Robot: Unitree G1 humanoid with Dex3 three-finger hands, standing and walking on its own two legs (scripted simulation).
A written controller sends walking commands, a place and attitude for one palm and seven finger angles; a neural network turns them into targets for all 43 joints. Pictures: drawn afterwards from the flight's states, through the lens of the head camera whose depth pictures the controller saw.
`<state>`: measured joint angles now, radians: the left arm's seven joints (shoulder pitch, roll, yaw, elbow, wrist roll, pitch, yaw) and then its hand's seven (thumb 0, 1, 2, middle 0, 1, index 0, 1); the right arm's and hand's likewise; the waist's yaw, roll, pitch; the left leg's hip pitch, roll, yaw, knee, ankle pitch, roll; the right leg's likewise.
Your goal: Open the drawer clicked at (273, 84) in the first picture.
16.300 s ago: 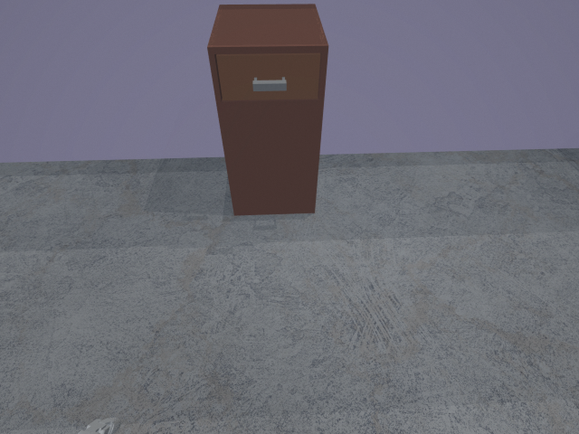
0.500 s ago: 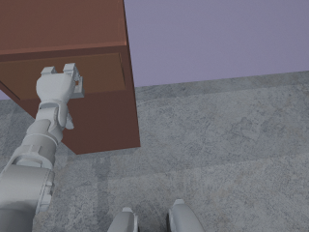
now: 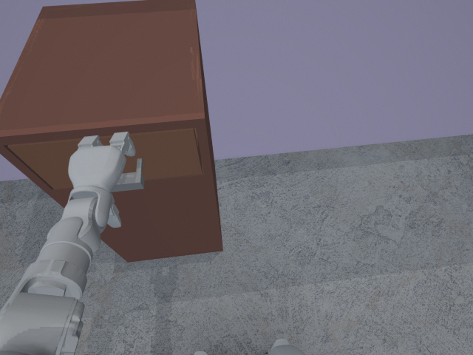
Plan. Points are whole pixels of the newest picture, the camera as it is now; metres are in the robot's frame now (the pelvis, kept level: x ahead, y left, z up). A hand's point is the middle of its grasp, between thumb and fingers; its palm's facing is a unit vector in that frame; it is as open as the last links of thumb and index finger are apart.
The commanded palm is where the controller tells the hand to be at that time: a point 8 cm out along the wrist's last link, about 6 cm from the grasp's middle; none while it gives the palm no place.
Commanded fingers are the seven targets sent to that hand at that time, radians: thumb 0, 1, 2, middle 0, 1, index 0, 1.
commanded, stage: lift the fingers back up to retry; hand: left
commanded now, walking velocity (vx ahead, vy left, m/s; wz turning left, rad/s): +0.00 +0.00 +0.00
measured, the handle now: (115, 174) +0.47 +0.25 -0.04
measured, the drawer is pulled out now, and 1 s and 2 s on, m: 0.00 0.00 0.00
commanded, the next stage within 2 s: re-aim the fingers above the handle in 0.22 s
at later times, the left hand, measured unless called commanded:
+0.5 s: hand (113, 177) +0.43 +0.23 +0.01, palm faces -0.04 -0.04 -1.00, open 13.8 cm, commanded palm +0.41 +0.23 +0.07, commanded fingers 0.00 -0.50 0.30 -0.30 -1.20 -0.30 -1.20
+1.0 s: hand (107, 178) +0.42 +0.24 +0.01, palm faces -0.07 -0.02 -1.00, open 13.8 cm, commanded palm +0.41 +0.24 +0.07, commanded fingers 0.00 -0.50 0.30 -0.30 -1.20 -0.30 -1.20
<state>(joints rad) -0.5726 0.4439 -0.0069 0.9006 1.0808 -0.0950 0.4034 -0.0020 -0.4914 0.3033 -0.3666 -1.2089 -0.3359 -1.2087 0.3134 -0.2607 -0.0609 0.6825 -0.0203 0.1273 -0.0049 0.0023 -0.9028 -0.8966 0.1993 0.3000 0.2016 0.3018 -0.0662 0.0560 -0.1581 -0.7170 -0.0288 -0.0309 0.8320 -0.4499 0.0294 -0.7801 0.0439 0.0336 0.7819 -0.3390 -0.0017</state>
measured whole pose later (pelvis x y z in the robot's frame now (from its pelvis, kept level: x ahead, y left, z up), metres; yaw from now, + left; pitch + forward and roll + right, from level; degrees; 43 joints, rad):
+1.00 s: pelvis -0.01 -0.01 +0.01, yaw +0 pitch +18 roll +0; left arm -0.63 0.47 0.00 0.97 1.08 -0.08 0.36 0.00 -0.49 0.30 -0.33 -1.20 -0.32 -1.20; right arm 0.31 -0.27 -0.06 0.68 0.00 0.12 -0.02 0.00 -0.90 -0.90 0.20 0.30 0.20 0.30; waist -0.07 0.04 -0.14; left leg -0.67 -0.03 -0.02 0.78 -0.41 0.02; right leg -0.75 0.04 0.04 0.75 -0.31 -0.01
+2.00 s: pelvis +0.00 +0.00 +0.01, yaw +0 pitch +17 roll -1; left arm -0.54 0.44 -0.02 0.87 1.07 -0.07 0.37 0.00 -0.49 0.30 -0.33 -1.20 -0.32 -1.20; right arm 0.29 -0.26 -0.07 0.68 0.00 0.13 -0.01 0.00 -0.90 -0.90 0.20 0.30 0.20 0.30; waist -0.04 0.05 -0.15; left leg -0.63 -0.03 -0.03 0.76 -0.43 0.03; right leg -0.70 0.04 0.04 0.73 -0.32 0.00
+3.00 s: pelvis -0.01 +0.00 -0.01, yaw +0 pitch +21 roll -1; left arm -0.62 0.44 0.01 0.99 1.10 -0.07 0.45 0.00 -0.49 0.30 -0.32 -1.20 -0.32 -1.20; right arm 0.29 -0.26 -0.07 0.72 -0.03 0.12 0.01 0.00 -0.90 -0.90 0.20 0.30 0.20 0.30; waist -0.06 0.05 -0.18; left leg -0.80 -0.03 -0.03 0.90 -0.47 0.03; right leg -0.87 0.04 0.03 0.85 -0.35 0.00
